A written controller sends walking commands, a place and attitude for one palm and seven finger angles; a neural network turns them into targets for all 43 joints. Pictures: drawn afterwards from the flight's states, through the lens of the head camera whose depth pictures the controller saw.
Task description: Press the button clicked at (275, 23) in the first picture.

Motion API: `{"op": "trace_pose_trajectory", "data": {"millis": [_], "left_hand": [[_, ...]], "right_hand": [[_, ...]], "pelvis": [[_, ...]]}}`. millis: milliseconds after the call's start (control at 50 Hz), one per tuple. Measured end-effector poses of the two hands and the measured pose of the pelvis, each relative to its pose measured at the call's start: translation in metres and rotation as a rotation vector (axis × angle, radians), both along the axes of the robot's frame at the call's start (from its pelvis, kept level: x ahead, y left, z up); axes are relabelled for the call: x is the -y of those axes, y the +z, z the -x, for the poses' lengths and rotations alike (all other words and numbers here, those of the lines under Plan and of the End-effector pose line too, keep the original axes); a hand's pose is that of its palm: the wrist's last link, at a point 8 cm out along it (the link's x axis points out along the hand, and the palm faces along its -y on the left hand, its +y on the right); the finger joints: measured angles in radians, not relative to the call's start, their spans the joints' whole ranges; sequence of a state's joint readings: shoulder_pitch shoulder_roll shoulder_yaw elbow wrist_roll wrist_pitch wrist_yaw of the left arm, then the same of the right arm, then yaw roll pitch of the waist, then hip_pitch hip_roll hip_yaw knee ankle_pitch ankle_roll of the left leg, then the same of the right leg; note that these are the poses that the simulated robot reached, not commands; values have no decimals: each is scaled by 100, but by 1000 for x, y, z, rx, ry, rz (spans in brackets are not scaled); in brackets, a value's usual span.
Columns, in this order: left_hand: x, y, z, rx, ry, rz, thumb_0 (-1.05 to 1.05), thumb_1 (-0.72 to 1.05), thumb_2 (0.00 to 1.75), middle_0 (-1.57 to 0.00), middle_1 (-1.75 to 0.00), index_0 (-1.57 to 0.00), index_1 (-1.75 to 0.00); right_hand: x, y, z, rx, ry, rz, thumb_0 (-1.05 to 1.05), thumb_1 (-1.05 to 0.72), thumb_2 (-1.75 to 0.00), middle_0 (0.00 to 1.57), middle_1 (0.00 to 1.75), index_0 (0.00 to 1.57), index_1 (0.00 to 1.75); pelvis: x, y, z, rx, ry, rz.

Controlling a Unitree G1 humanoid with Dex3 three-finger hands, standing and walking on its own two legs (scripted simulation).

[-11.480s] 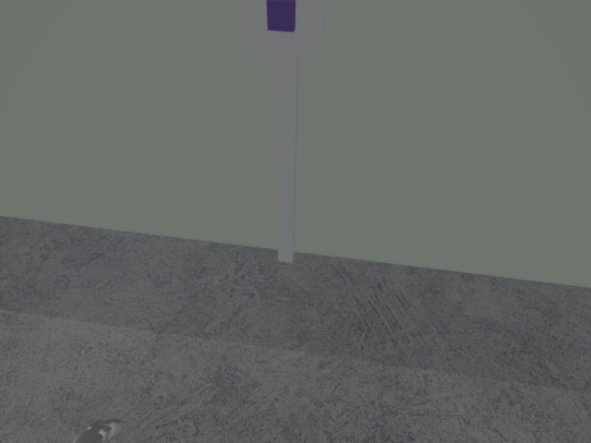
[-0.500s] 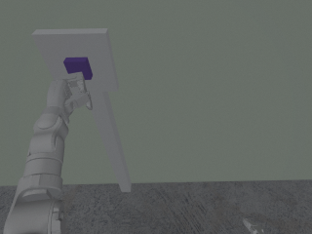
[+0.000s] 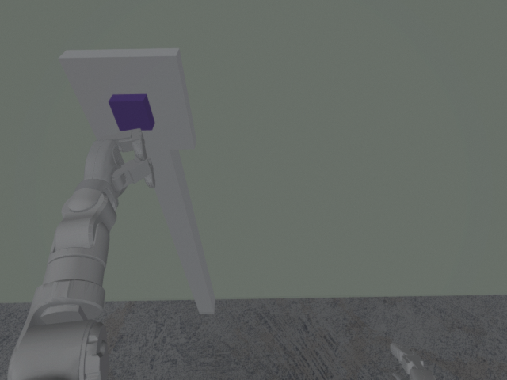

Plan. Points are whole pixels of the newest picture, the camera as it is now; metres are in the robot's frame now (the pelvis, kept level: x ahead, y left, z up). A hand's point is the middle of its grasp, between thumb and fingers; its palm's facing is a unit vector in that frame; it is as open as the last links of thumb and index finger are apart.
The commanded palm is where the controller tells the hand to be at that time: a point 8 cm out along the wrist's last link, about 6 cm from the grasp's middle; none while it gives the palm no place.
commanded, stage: aim a knuckle at the button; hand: left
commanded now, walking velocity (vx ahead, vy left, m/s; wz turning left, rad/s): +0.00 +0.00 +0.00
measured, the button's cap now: (133, 111) +0.49 +0.23 +0.20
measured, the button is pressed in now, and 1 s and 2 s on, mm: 0 0 10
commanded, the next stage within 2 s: press the button with the knuckle in 0.56 s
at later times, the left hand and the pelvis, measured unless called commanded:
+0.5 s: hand (141, 163) +0.40 +0.19 +0.16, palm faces +0.06 -1.00 +0.01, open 3.2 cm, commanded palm +0.38 +0.25 +0.17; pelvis +0.00 +0.01 +0.00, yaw +0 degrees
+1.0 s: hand (141, 154) +0.42 +0.20 +0.16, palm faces +0.08 -1.00 +0.00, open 3.1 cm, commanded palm +0.40 +0.25 +0.17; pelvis +0.00 +0.01 +0.00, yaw +0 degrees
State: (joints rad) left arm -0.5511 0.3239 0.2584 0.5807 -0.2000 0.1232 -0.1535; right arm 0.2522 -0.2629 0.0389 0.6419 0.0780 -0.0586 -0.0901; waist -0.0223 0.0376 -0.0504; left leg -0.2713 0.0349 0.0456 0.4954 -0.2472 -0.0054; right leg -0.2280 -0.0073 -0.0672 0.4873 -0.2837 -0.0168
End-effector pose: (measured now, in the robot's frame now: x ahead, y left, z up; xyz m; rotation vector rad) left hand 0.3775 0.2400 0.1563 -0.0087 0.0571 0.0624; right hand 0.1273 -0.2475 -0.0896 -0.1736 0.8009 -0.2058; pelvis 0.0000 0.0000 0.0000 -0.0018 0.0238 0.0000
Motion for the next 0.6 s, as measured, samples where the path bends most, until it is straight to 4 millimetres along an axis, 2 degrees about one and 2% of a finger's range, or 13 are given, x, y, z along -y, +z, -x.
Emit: {"op": "trace_pose_trajectory", "data": {"millis": [60,160,220,300,400,500,600], "left_hand": [[0,-4,2,14,15,-10,2,90,90,-130,-150,-130,-150],[-1,9,1,104,22,-18,2,90,90,-130,-150,-130,-150],[-5,14,-4,94,16,-17,2,90,90,-130,-150,-130,-150],[-12,8,-9,26,15,-7,2,90,90,-130,-150,-130,-150],[-15,-1,-3,25,13,-9,2,90,90,-130,-150,-130,-150],[-8,4,2,86,-5,-3,2,90,90,-130,-150,-130,-150],[-7,4,-6,53,4,0,2,90,90,-130,-150,-131,-150]], "right_hand": [[-1,1,1,1,2,2,1,-90,-89,20,30,20,30],[-3,0,5,-13,6,10,1,-90,-89,20,30,20,30],[-3,-1,8,-27,0,11,1,-90,-89,20,30,20,30],[-2,-3,13,-40,-15,8,1,-90,-89,20,30,20,30],[0,-4,18,-52,-26,12,1,-90,-89,20,30,20,30],[-1,-3,17,-57,-17,20,1,-90,-89,20,30,20,30],[-5,-1,10,-43,-12,18,1,-90,-89,20,30,20,30]], "pelvis": [[0,0,1,1,-2,0],[-1,0,2,7,-3,2],[-1,0,1,4,-2,3],[-2,0,0,-5,-4,3],[-5,0,-2,-8,-8,4],[-6,0,-3,0,-5,5],[-6,0,-2,-3,-4,5]]}}
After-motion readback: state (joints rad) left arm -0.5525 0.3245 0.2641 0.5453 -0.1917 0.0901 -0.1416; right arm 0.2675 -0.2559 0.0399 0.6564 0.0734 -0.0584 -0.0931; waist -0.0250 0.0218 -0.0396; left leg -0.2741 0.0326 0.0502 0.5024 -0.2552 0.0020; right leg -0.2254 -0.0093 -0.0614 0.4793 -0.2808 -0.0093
